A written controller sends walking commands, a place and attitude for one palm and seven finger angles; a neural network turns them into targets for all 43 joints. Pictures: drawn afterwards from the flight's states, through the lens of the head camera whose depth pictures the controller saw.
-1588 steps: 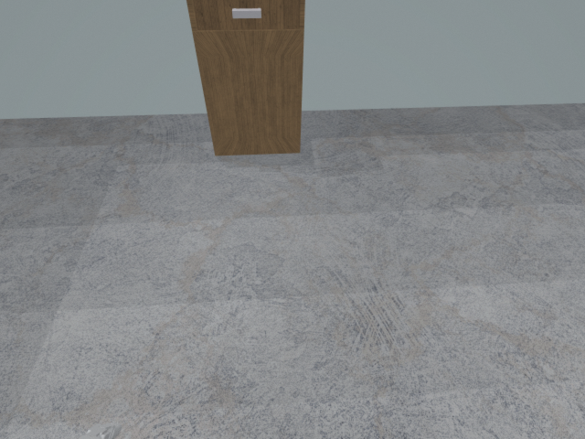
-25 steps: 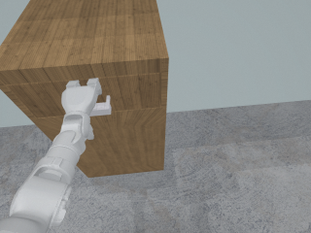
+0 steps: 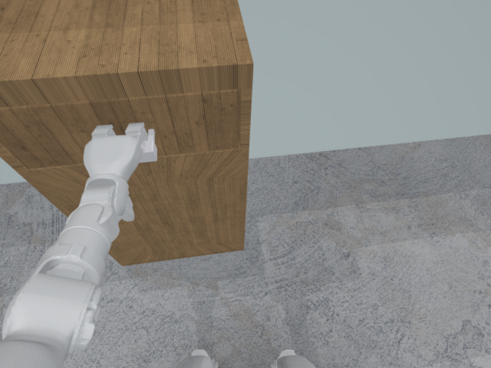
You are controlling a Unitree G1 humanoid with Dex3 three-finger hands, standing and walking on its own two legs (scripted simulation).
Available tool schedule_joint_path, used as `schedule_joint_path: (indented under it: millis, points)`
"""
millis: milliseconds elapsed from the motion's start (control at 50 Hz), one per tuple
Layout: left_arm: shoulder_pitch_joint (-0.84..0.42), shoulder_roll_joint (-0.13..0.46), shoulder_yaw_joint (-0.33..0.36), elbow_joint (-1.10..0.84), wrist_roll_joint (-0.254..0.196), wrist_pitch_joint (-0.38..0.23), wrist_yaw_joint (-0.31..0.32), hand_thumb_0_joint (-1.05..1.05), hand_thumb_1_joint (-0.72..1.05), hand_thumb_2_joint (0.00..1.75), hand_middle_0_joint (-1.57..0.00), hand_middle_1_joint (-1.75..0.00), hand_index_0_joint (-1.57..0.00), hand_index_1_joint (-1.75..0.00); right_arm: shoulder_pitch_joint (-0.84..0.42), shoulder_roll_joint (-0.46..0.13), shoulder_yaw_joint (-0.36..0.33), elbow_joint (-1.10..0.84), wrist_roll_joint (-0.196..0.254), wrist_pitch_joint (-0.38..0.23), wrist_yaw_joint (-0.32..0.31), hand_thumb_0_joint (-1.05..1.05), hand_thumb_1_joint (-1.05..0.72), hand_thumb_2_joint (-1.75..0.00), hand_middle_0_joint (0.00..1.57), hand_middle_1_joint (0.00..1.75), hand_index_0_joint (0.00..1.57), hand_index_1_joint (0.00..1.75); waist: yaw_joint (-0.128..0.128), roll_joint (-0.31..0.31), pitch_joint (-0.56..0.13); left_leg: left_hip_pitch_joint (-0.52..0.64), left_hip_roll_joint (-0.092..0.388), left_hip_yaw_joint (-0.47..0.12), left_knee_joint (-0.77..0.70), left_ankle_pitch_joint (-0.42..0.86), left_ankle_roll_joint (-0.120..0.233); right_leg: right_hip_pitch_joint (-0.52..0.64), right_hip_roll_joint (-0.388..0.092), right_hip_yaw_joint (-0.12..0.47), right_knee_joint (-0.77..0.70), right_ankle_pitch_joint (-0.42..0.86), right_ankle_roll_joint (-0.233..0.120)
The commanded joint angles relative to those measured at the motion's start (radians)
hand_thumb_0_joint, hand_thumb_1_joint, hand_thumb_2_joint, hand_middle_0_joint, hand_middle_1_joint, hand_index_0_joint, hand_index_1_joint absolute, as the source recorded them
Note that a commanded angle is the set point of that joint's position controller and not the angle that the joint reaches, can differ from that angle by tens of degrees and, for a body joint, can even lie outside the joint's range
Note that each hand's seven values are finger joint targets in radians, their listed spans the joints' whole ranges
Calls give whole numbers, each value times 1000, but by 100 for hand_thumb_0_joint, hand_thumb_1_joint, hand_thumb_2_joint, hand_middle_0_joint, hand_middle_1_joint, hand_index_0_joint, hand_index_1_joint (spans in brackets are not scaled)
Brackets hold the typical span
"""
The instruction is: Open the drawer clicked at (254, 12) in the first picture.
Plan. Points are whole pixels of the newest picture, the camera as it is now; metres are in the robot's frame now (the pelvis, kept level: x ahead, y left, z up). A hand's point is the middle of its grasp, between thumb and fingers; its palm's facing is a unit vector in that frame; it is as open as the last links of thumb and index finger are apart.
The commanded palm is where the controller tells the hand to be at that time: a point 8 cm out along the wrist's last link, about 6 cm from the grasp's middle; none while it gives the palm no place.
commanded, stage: lower the fingers behind the handle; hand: left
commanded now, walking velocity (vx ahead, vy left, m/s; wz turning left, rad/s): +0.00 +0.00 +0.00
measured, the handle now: (123, 144) +0.50 +0.22 +0.02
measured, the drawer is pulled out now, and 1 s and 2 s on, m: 0.00 0.00 0.04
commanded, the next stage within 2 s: close the thumb around the handle in 0.50 s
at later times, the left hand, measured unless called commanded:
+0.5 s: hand (122, 172) +0.45 +0.22 +0.01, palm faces -0.08 -0.02 -1.00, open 13.8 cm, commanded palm +0.43 +0.22 +0.06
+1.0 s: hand (122, 172) +0.45 +0.22 +0.01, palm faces -0.05 -0.02 -1.00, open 9.4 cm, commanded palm +0.43 +0.22 +0.06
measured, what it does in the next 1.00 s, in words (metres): stands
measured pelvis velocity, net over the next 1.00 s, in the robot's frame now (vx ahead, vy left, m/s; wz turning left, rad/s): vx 0.03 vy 0.00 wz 0.00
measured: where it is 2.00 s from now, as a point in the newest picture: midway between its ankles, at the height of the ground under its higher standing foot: outside the picture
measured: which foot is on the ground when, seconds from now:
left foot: down 0.00-1.00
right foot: down 0.00-1.00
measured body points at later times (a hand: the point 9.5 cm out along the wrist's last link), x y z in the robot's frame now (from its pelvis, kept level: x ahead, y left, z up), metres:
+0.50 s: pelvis +0.01 +0.00 +0.00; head +0.09 -0.01 +0.45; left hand +0.45 +0.22 +0.06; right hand +0.07 -0.27 -0.13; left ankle +0.01 +0.11 -0.69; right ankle +0.01 -0.12 -0.69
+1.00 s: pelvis +0.03 +0.00 +0.01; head +0.10 -0.01 +0.45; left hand +0.45 +0.22 +0.06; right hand +0.08 -0.26 -0.13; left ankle +0.01 +0.11 -0.69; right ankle +0.01 -0.12 -0.69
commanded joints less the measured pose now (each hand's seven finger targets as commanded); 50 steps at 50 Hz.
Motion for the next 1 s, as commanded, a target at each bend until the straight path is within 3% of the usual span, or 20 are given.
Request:
schedule_joint_path:
  millis: [0,100,120,200,340,420,440,460,500,560,580,600,640,660,700,780,820,840,900,980]
  points:
    - [-465,215,76,-213,20,11,119,0,-50,30,-30,-120,-30,-120,77,-127,-50,-43,-15,-32,11,0,-90,-90,20,30,20,30,-12,62,-423,284,-18,1,-48,252,12,96,33,-27,-69,193,-36]
    - [-467,190,52,-149,5,113,143,0,-50,30,-30,-120,-30,-120,88,-136,-51,-13,-15,-21,25,0,-90,-90,20,30,20,30,-29,21,-433,292,-20,4,-51,291,12,124,38,-35,-79,242,-30]
    - [-482,228,80,-146,2,129,139,0,-50,30,-30,-120,-30,-120,85,-143,-48,-7,-16,-14,24,0,-90,-90,20,30,20,30,-24,9,-441,293,-20,3,-57,303,11,144,36,-35,-80,256,-30]
    - [-459,214,55,-121,-15,177,106,0,-50,30,-30,-120,-30,-120,72,-137,-37,-13,-8,3,20,0,-90,-90,20,30,20,30,-18,-11,-401,294,-23,11,-90,273,17,191,34,-31,-112,250,-25]
    - [-353,239,67,-113,-30,113,25,0,-50,30,-30,-120,-30,-120,47,-132,-21,-53,0,9,-5,0,-90,-90,20,30,20,30,-3,-69,-300,234,-30,21,-118,216,27,245,20,-11,-144,246,-19]
    - [-329,225,71,-166,-16,43,21,0,-50,30,-30,-120,-30,-120,53,-125,-30,-66,-3,-2,-5,0,-90,-90,20,30,20,30,6,-43,-324,249,-29,21,-102,232,25,233,20,-9,-131,251,-24]
    - [-308,193,46,-165,-11,31,23,0,-50,30,-30,-120,-30,-120,54,-121,-33,-72,-1,-6,-5,0,-90,-90,20,30,20,30,1,-37,-324,251,-31,25,-93,232,26,219,22,-7,-130,253,-23]
    - [-320,225,74,-190,-8,18,30,0,-50,30,-30,-120,-30,-120,56,-123,-36,-65,-1,-7,-4,0,-90,-90,20,30,20,30,5,-30,-334,254,-27,21,-86,244,24,210,21,-7,-118,263,-25]
    - [-339,183,48,-231,-2,2,48,0,-50,30,-30,-120,-30,-120,60,-117,-45,-64,-4,-13,1,0,-90,-90,20,30,20,30,-1,14,-369,292,-25,20,-71,285,21,186,26,-13,-104,285,-30]
    - [-318,186,70,-250,-3,2,79,0,-50,30,-30,-120,-30,-120,66,-119,-55,-51,-7,-13,11,0,-90,-90,20,30,20,30,5,22,-407,320,-24,16,-49,358,16,182,31,-20,-79,338,-33]
    - [-327,148,41,-245,-7,12,88,0,-50,30,-30,-120,-30,-120,61,-117,-56,-50,-10,-14,15,0,-90,-90,20,30,20,30,-4,21,-407,318,-25,18,-46,352,16,176,32,-22,-83,335,-29]
    - [-341,180,67,-247,-3,22,95,0,-44,32,-30,-121,-30,-121,68,-121,-57,-39,-9,-13,17,0,-90,-90,20,30,20,30,-1,17,-403,318,-22,12,-47,366,13,173,31,-26,-76,343,-32]
    - [-360,149,39,-256,-4,45,104,0,-33,37,-31,-122,-31,-122,64,-122,-59,-37,-10,-10,24,0,-90,-90,20,30,20,30,-9,49,-418,343,-22,12,-46,386,12,165,33,-30,-76,345,-33]
    - [-354,178,64,-253,-3,58,107,0,-28,40,-32,-122,-32,-122,66,-126,-61,-31,-9,-6,25,0,-90,-90,20,30,20,30,-2,36,-422,350,-20,9,-47,401,10,171,35,-32,-74,355,-34]
    - [-346,157,46,-257,-8,85,105,0,-16,44,-32,-124,-32,-124,57,-125,-58,-38,-9,0,27,0,-90,-90,20,30,20,30,2,42,-435,364,-22,11,-53,421,9,191,36,-35,-77,373,-34]
    - [-301,182,65,-234,-16,114,83,0,6,54,-34,-126,-34,-126,46,-128,-52,-41,-8,13,24,0,-90,-90,20,30,20,30,12,-14,-416,344,-25,17,-69,423,14,248,33,-29,-94,408,-28]
    - [-296,189,72,-261,-20,108,68,0,17,59,-35,-127,-35,-127,38,-128,-52,-47,-8,16,20,0,-90,-90,20,30,20,30,14,-10,-418,357,-22,14,-74,439,15,264,30,-28,-97,427,-31]
    - [-263,153,45,-251,-22,105,60,0,23,61,-35,-128,-35,-128,37,-123,-50,-53,-8,16,20,0,-90,-90,20,30,20,30,17,-1,-417,359,-24,18,-79,442,15,266,31,-29,-99,425,-30]
    - [-251,177,57,-214,-20,94,42,0,40,68,-36,-130,-36,-130,32,-127,-44,-53,-4,18,15,0,-90,-90,20,30,20,30,6,-47,-323,314,-24,19,-91,365,19,248,29,-26,-119,379,-28]
    - [-249,185,66,-255,-9,54,44,0,62,78,-38,-132,-38,-132,31,-122,-45,-67,-7,13,11,0,-90,-90,20,30,20,30,22,-22,-356,328,-24,17,-91,370,17,243,29,-25,-108,359,-31]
